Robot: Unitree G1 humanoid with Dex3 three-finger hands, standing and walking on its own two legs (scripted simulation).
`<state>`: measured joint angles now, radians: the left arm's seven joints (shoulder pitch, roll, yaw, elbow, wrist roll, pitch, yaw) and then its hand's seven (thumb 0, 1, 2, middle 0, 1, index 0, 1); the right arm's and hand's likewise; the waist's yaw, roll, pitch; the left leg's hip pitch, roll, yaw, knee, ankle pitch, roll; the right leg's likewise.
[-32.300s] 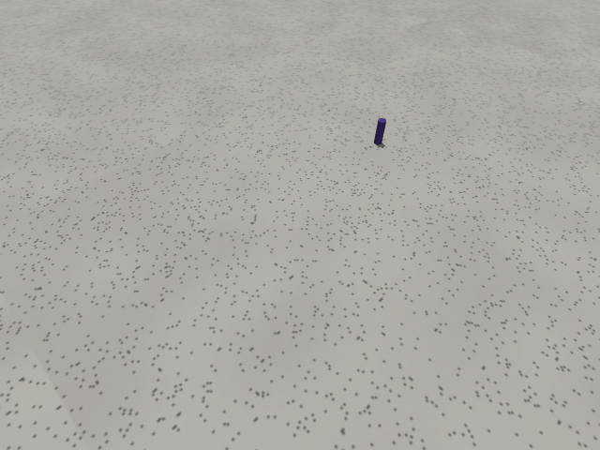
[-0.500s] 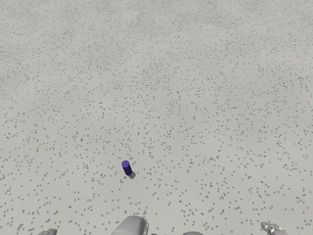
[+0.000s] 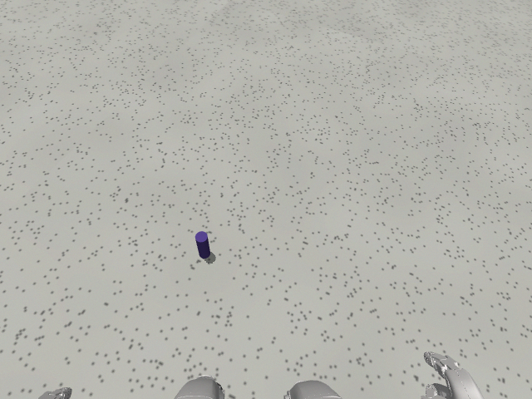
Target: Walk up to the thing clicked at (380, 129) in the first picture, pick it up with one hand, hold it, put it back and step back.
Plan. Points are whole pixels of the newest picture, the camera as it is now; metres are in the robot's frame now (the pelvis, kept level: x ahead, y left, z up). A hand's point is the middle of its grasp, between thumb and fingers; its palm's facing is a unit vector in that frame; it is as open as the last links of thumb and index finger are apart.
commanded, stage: step back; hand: left
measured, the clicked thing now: (203, 245) +0.67 +0.20 -0.69
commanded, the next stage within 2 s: stand in 2.00 s
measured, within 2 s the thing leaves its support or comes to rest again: neither
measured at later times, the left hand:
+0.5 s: hand out of the picture -0.04 +0.26 -0.14, palm faces +0.06 -0.92 -0.40, open 7.4 cm
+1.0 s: hand out of the picture -0.28 +0.21 -0.13, palm faces +0.03 -0.89 -0.45, open 7.4 cm
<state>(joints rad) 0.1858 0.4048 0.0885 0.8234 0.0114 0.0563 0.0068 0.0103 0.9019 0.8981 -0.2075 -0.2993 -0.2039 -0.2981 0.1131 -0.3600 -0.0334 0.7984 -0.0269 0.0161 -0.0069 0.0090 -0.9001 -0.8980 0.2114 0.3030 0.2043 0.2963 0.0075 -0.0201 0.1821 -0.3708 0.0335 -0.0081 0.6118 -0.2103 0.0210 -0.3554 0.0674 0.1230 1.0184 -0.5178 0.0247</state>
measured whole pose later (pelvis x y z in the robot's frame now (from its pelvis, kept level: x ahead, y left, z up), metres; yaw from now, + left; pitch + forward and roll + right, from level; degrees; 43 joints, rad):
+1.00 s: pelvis -0.33 -0.07 +0.00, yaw +3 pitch -2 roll +2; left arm 0.22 0.37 0.07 0.85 0.05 0.02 0.01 0.01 0.90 0.90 -0.21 -0.30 -0.21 -0.30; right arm 0.19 -0.41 -0.05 0.87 -0.02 0.06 -0.02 0.01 -0.90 -0.90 0.21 0.30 0.20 0.30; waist 0.03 0.03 0.13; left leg -0.41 -0.08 -0.09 1.00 -0.51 -0.02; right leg -0.32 -0.02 -0.01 0.67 -0.32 -0.03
